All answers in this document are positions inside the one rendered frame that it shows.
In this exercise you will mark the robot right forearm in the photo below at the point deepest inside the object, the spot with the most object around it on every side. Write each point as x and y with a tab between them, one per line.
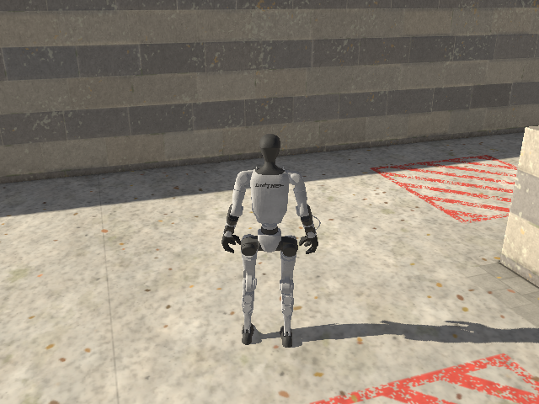
308	224

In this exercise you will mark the robot left hand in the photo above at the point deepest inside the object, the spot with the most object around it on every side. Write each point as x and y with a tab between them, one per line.
231	240

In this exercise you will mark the robot right hand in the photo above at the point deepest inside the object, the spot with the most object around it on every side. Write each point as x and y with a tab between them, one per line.
309	241

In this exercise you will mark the robot right upper arm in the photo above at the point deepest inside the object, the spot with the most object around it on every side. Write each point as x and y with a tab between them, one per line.
295	178

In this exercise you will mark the right robot thigh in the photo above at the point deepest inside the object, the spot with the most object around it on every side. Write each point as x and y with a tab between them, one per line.
288	249

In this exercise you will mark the right robot foot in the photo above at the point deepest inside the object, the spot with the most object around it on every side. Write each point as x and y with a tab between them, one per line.
286	340

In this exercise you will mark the robot left upper arm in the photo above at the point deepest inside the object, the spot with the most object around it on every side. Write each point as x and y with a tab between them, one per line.
242	179

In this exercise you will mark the robot left forearm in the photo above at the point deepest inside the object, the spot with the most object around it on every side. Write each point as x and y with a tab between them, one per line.
230	223

